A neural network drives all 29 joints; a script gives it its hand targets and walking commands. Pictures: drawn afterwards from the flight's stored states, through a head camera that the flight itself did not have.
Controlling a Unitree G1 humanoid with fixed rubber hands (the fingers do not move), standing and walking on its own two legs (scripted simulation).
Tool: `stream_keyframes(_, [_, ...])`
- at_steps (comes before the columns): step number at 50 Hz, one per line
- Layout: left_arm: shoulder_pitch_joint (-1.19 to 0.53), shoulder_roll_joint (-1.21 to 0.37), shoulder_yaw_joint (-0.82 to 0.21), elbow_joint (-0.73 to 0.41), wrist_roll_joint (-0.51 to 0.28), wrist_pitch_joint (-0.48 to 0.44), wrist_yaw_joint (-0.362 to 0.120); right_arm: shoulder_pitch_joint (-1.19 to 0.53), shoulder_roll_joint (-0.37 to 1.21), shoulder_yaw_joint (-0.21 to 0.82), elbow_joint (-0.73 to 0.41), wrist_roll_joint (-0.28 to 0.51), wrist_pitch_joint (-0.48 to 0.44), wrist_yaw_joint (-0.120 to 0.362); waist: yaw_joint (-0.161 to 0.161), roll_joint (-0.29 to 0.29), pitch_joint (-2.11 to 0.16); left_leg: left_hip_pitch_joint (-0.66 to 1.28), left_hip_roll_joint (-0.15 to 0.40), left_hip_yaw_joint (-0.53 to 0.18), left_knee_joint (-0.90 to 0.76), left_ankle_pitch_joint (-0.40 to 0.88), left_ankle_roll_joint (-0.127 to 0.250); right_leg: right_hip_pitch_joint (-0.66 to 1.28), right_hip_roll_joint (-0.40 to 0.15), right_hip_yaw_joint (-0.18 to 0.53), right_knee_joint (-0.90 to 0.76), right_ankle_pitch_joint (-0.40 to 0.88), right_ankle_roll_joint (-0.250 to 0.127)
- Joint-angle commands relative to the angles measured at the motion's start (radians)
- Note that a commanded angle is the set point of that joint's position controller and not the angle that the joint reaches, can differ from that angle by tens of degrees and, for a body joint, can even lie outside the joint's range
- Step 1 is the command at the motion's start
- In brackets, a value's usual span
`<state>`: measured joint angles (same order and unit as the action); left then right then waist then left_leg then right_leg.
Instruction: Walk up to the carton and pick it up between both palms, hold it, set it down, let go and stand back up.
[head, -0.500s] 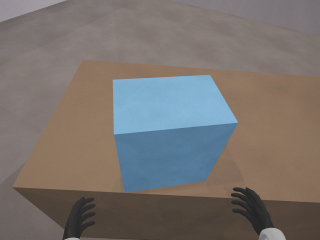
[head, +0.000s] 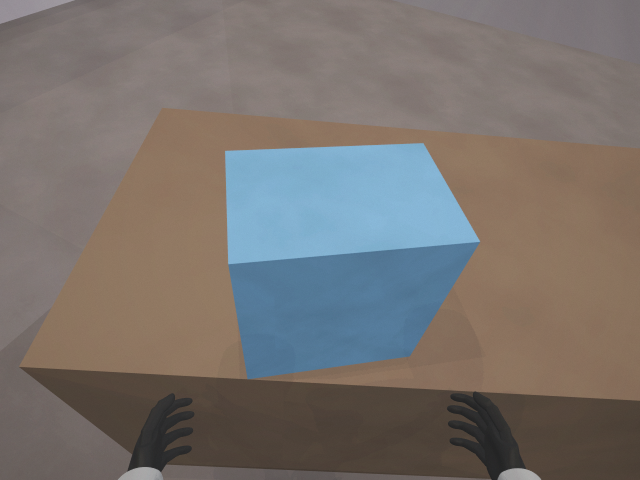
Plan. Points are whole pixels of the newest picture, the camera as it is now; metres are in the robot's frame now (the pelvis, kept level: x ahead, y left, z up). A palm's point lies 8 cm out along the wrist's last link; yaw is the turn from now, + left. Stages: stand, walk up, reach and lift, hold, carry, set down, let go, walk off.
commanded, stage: let go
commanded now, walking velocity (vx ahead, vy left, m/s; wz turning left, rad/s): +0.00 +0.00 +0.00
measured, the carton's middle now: (330, 268) +0.39 +0.00 +0.04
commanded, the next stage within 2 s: stand in 0.40 s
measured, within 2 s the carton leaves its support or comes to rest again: neither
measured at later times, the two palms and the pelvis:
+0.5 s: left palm (141, 469) +0.15 +0.22 -0.09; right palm (500, 479) +0.17 -0.23 -0.08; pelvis +0.01 +0.00 +0.00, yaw +0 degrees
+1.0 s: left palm out of the picture +0.11 +0.26 -0.11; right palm out of the picture +0.17 -0.24 -0.08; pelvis +0.01 +0.00 +0.00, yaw +0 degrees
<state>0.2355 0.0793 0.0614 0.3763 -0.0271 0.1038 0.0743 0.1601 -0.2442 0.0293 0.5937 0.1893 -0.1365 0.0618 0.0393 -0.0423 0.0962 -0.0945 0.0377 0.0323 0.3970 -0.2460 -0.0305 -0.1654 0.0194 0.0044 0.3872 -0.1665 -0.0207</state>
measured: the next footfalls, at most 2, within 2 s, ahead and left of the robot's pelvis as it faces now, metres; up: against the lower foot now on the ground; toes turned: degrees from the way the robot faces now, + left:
none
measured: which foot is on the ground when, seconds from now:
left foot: down 0.00-1.00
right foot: down 0.00-1.00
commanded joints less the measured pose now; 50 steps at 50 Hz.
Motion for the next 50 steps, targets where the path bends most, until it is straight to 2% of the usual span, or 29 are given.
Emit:
stream_keyframes(1, [-0.093,0.187,-0.008,-0.096,0.054,-0.028,-0.018,0.006,-0.05,-0.066,-0.066,-0.148,-0.076,-0.028,-0.018,-0.006,-0.162,-0.031,-0.045,0.045,-0.062,0.128,0.018,0.142,-0.031,0.013,-0.076,0.082,0.017])
stream_keyframes(4, [-0.104,0.197,-0.006,-0.049,0.054,-0.03,-0.029,0.003,-0.035,-0.063,-0.028,-0.164,-0.084,-0.038,-0.027,-0.01,-0.154,-0.033,-0.047,0.05,-0.055,0.122,0.018,0.137,-0.036,0.018,-0.078,0.093,0.021])
stream_keyframes(8, [-0.108,0.199,-0.006,-0.067,0.047,-0.039,-0.029,-0.006,-0.041,-0.073,-0.025,-0.165,-0.105,-0.043,-0.028,0.006,-0.172,-0.015,-0.045,0.05,-0.051,0.148,0.011,0.135,-0.03,0.006,-0.068,0.12,0.02])
stream_keyframes(9, [-0.11,0.203,-0.004,-0.022,0.05,-0.034,-0.037,-0.001,-0.033,-0.071,0.009,-0.176,-0.101,-0.048,-0.035,-0.004,-0.155,-0.022,-0.047,0.054,-0.049,0.138,0.013,0.132,-0.033,0.011,-0.072,0.117,0.021])
stream_keyframes(10, [-0.112,0.202,-0.006,-0.038,0.049,-0.035,-0.036,-0.009,-0.036,-0.073,0.006,-0.172,-0.108,-0.047,-0.033,0.006,-0.162,-0.009,-0.046,0.054,-0.048,0.147,0.009,0.126,-0.029,0.006,-0.07,0.12,0.021])
stream_keyframes(12, [-0.111,0.2,-0.006,0.006,0.055,-0.027,-0.045,-0.009,-0.03,-0.07,0.036,-0.181,-0.106,-0.051,-0.036,0.002,-0.149,-0.012,-0.047,0.055,-0.048,0.133,0.01,0.126,-0.031,0.008,-0.075,0.113,0.02])
stream_keyframes(21, [-0.117,0.207,-0.011,0.015,0.057,-0.02,-0.05,-0.025,-0.031,-0.081,0.053,-0.188,-0.128,-0.055,-0.039,0.021,-0.159,-0.006,-0.049,0.06,-0.044,0.136,0.005,0.119,-0.024,-0.005,-0.065,0.107,0.018])
stream_keyframes(22, [-0.086,0.413,0.098,0.096,0.083,-0.076,-0.048,0.052,-0.317,-0.131,0.06,-0.276,-0.035,-0.074,0.009,0.01,-0.277,-0.044,0.083,-0.05,0.003,0.25,0.038,0.073,-0.1,0.061,0.066,0.134,-0.01])
stream_keyframes(25, [-0.085,0.371,0.084,0.15,0.081,-0.106,-0.059,0.021,-0.284,-0.129,0.028,-0.268,0.024,-0.077,-0.01,0.005,-0.262,-0.056,0.081,-0.06,0.006,0.153,0.062,0.05,-0.094,0.065,0.036,0.059,-0.008])
stream_keyframes(28, [-0.103,0.36,0.073,0.193,0.083,-0.125,-0.073,0.027,-0.277,-0.12,0.024,-0.258,0.038,-0.072,-0.021,0.057,-0.221,-0.086,0.071,-0.06,-0.009,0.092,0.066,0.025,-0.103,0.088,0.018,0.046,-0.014])
stream_keyframes(32, [-0.114,0.388,0.068,0.251,0.079,-0.143,-0.081,0.032,-0.282,-0.117,0.036,-0.256,0.053,-0.068,-0.028,0.048,-0.223,-0.073,0.074,-0.073,-0.013,0.099,0.073,0.021,-0.108,0.095,0.013,0.078,-0.015])
stream_keyframes(35, [-0.101,0.409,0.065,0.289,0.078,-0.151,-0.086,0.032,-0.294,-0.119,0.041,-0.253,0.06,-0.066,-0.032,0.076,-0.216,-0.075,0.072,-0.07,-0.019,0.117,0.071,0.033,-0.112,0.096,0.014,0.128,-0.018])
stream_keyframes(37, [-0.094,0.424,0.063,0.311,0.076,-0.157,-0.089,0.038,-0.299,-0.118,0.051,-0.251,0.065,-0.068,-0.033,0.062,-0.224,-0.067,0.075,-0.078,-0.021,0.12,0.073,0.039,-0.114,0.097,0.015,0.133,-0.02])
stream_keyframes(42, [-0.1,0.437,0.059,0.347,0.076,-0.158,-0.09,0.035,-0.303,-0.117,0.059,-0.25,0.073,-0.069,-0.044,0.086,-0.212,-0.064,0.075,-0.076,-0.029,0.114,0.075,0.035,-0.117,0.099,0.01,0.136,-0.02])
stream_keyframes(48, [-0.092,0.444,0.058,0.38,0.071,-0.162,-0.091,0.026,-0.301,-0.114,0.069,-0.248,0.074,-0.069,-0.038,0.085,-0.216,-0.06,0.078,-0.079,-0.029,0.132,0.075,0.046,-0.124,0.105,0.005,0.162,-0.024])
stream_keyframes(50, [-0.093,0.447,0.056,0.39,0.07,-0.161,-0.091,0.028,-0.307,-0.115,0.079,-0.246,0.075,-0.069,-0.038,0.108,-0.204,-0.067,0.079,-0.08,-0.035,0.13,0.075,0.046,-0.125,0.108,0.004,0.156,-0.025])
